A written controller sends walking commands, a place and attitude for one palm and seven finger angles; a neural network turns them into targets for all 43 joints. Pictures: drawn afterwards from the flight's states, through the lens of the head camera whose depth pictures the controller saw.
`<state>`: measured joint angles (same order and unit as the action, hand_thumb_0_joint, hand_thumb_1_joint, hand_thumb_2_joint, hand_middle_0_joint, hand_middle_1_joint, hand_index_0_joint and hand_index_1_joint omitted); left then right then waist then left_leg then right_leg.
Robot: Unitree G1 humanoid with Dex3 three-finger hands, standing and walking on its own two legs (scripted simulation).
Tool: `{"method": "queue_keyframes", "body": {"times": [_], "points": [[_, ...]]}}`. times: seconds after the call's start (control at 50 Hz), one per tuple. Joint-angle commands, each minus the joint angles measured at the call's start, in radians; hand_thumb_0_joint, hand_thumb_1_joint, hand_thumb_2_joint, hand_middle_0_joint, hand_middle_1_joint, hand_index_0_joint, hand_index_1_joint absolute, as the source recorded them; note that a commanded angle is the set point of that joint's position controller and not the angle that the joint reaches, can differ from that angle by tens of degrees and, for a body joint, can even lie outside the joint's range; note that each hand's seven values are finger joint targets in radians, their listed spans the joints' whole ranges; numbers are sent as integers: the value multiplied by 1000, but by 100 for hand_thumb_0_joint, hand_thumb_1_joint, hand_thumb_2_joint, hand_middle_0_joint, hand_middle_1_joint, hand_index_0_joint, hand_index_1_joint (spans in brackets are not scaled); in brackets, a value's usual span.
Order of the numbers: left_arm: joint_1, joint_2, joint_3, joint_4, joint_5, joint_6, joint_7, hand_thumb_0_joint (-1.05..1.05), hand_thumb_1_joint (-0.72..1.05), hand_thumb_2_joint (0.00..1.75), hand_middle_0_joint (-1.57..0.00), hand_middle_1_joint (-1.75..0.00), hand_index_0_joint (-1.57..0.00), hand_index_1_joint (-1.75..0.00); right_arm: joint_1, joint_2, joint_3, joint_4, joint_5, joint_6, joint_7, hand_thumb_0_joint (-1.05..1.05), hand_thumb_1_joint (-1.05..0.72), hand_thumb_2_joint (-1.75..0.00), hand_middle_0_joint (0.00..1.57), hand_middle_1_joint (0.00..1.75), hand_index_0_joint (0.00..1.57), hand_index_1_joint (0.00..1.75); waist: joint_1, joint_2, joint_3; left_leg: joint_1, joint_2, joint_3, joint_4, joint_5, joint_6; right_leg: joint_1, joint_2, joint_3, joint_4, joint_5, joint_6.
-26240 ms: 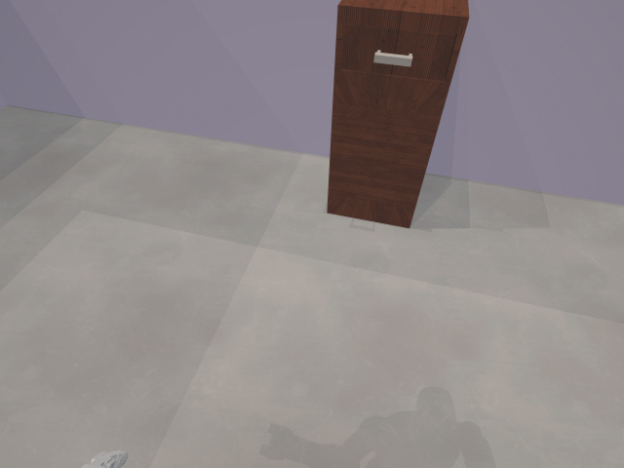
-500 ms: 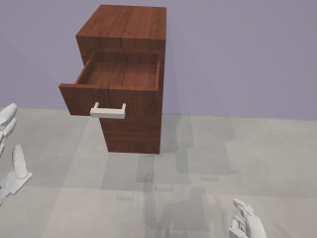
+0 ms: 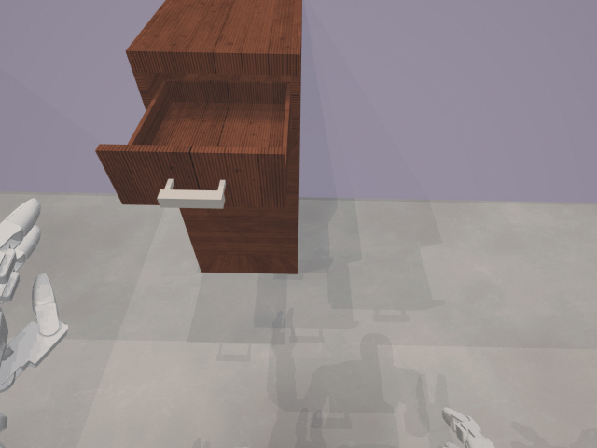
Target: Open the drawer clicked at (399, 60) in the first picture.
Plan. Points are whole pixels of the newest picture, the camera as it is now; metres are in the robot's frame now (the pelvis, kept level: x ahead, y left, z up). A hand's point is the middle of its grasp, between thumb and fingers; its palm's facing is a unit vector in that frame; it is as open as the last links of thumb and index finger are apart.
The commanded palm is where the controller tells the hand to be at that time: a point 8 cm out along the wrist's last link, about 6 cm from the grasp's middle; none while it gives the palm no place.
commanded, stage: stop stepping back and stand still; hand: left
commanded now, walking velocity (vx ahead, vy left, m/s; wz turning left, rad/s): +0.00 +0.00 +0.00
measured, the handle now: (194, 191) +0.55 +0.23 +0.00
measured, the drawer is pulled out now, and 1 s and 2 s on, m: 0.29 0.29 0.29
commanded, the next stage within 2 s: let the arm hang, fingers relaxed in 0.40 s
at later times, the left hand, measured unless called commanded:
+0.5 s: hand (46, 322) +0.20 +0.24 +0.17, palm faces +0.33 -0.82 -0.47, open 7.4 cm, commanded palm none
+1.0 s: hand out of the picture -0.05 +0.20 -0.17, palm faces +0.05 -0.98 -0.20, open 7.2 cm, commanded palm none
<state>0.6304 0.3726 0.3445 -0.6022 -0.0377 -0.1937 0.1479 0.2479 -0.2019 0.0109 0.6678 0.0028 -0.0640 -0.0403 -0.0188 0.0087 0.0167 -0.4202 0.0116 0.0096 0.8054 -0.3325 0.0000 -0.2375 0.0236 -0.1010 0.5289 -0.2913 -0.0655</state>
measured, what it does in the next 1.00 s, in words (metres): stands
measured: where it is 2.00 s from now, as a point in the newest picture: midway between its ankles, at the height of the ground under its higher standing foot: outside the picture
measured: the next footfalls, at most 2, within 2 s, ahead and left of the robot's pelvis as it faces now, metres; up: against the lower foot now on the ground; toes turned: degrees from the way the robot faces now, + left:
none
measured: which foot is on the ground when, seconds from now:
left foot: down 0.00-1.00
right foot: down 0.00-1.00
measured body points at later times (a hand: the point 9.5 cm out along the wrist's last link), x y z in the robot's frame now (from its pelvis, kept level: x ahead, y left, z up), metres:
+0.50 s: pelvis +0.01 +0.01 +0.01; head +0.03 +0.01 +0.46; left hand +0.18 +0.29 +0.19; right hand +0.20 -0.21 -0.07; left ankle +0.03 +0.12 -0.73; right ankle +0.00 -0.08 -0.73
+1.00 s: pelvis -0.02 +0.01 +0.01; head +0.01 +0.02 +0.45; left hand -0.05 +0.25 -0.15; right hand -0.05 -0.22 -0.15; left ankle +0.03 +0.12 -0.73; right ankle +0.00 -0.08 -0.73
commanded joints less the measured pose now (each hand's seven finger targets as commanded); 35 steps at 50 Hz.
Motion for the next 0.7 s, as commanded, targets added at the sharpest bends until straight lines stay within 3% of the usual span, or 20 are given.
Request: {"method": "queue_keyframes", "body": {"times": [0.0, 0.04, 0.08, 0.1, 0.12, 0.14, 0.18, 0.26, 0.46, 0.48, 0.5, 0.52, 0.54, 0.56, 0.58, 0.62, 0.64, 0.68], "points": [[32, 152, 144, -152, -6, -55, 32, 0, 90, 90, -20, -30, -20, -30, -144, -88, -41, -199, 9, -58, -20, 0, -90, -90, 20, 30, 20, 30, -2, -117, -61, 42, 19, 19, -200, 24, 12, 89, -248, 223, -200, 287, -65], [21, 160, 143, -199, -6, -63, 39, 0, 90, 90, -20, -30, -20, -30, -145, -98, -43, -196, 9, -66, -26, 0, -90, -90, 20, 30, 20, 30, -3, -47, -75, 180, 19, 23, -391, 181, 19, 88, -192, 161, -151, 278, -7], [12, 165, 133, -234, -4, -69, 40, 0, 90, 90, -20, -30, -20, -30, -140, -130, -55, -212, 5, -73, -29, 0, -90, -90, 20, 30, 20, 30, 17, 73, -79, 253, 124, -96, -422, 395, 55, 50, -103, 116, -83, 229, 57], [8, 173, 129, -250, -2, -71, 37, 0, 90, 90, -20, -30, -20, -30, -142, -142, -63, -222, 10, -75, -27, 0, -90, -90, 20, 30, 20, 30, 23, 93, -89, 268, 154, -122, -405, 429, 65, 31, -86, 115, -84, 198, 71], [12, 169, 128, -240, -1, -66, 34, 0, 90, 90, -20, -30, -20, -30, -138, -140, -63, -224, 13, -77, -26, 0, -90, -90, 20, 30, 20, 30, 19, 82, -88, 272, 146, -105, -382, 476, 61, 39, -73, 117, -89, 245, 73], [14, 191, 151, -253, 0, -66, 33, 0, 90, 90, -20, -30, -20, -30, -142, -123, -55, -214, 6, -79, -27, 0, -90, -90, 20, 30, 20, 30, 15, 138, -97, 274, 132, -98, -396, 486, 55, 36, -73, 108, -85, 257, 69], [30, 177, 141, -246, 0, -68, 32, 0, 90, 90, -20, -30, -20, -30, -126, -119, -51, -218, 10, -78, -22, 0, -90, -90, 20, 30, 20, 30, 11, 115, -116, 244, 129, -96, -397, 495, 43, 95, -66, 91, -83, 281, 65], [50, 166, 136, -227, -12, -59, 27, 0, 90, 90, -20, -30, -20, -30, -137, -121, -55, -232, 13, -72, -18, 0, -90, -90, 20, 30, 20, 30, 6, 53, -137, 234, 92, -52, -372, 415, 26, 125, -90, 128, -135, 355, 59], [14, 158, 116, -185, -21, -33, 23, 0, 90, 90, -20, -30, -20, -30, -157, -117, -42, -248, 10, -50, -27, 0, -90, -90, 20, 30, 20, 30, 5, 27, -85, 222, 80, -55, -426, 277, 22, 78, -80, 127, -200, 238, 61], [-149, 18, -264, 671, 76, 90, -106, 0, 90, 90, -20, -30, -20, -30, -188, -272, -92, 7, 18, -114, 61, 0, -90, -90, 20, 30, 20, 30, -32, 39, 2, 142, 113, -85, -286, 390, 29, -69, -137, 58, -31, 282, 33], [-137, 3, -228, 721, 77, 159, -131, 0, 90, 90, -20, -30, -20, -30, -82, -219, -94, 37, 6, -55, 62, 0, -90, -90, 20, 30, 20, 30, -17, 21, -93, 189, 120, -67, -291, 383, 32, -59, -126, 114, -47, 224, 31], [-137, -12, -235, 716, 73, 179, -137, 0, 90, 90, -20, -30, -20, -30, -63, -204, -83, 20, 6, -34, 57, 0, -90, -90, 20, 30, 20, 30, -16, 40, -79, 175, 121, -68, -288, 328, 37, -76, -117, 102, -46, 154, 37], [-172, -27, -248, 757, 75, 177, -138, 0, 90, 90, -20, -30, -20, -30, -68, -190, -76, 26, -3, -26, 55, 0, -90, -90, 20, 30, 20, 30, -5, -9, -112, 154, 132, -99, -288, 341, 54, -66, -106, 96, -20, 123, 30], [-203, -23, -249, 800, 74, 180, -141, 0, 90, 90, -20, -30, -20, -30, -67, -190, -64, 19, -6, -9, 52, 0, -90, -90, 20, 30, 20, 30, -1, -39, -110, 108, 132, -130, -307, 313, 73, -32, -97, 92, -9, 92, 29], [-231, -13, -250, 851, 75, 183, -143, 0, 90, 90, -20, -30, -20, -30, -78, -190, -57, 19, -11, 2, 48, 0, -90, -90, 20, 30, 20, 30, 9, -116, -97, 83, 121, -142, -307, 289, 78, -2, -96, 103, -23, 99, 24], [-285, 5, -255, 968, 77, 187, -145, 0, 90, 90, -20, -30, -20, -30, -88, -188, -53, 35, -17, 20, 41, 0, -90, -90, 20, 30, 20, 30, 13, -209, -90, 113, 79, -117, -269, 253, 62, -7, -146, 151, -76, 144, -6], [-318, 2, -260, 1032, 76, 196, -141, 0, 90, 90, -20, -30, -20, -30, -78, -164, -49, 50, -19, 35, 40, 0, -90, -90, 20, 30, 20, 30, 6, -222, -63, 135, 58, -97, -254, 234, 51, -39, -167, 156, -100, 116, -23], [-356, -15, -281, 1147, 66, 210, -135, 0, 90, 90, -20, -30, -20, -30, -59, -129, -34, 94, -26, 61, 36, 0, -90, -90, 20, 30, 20, 30, -3, -124, -7, 166, 44, -78, -269, 206, 40, -92, -174, 167, -139, 28, -30]]}}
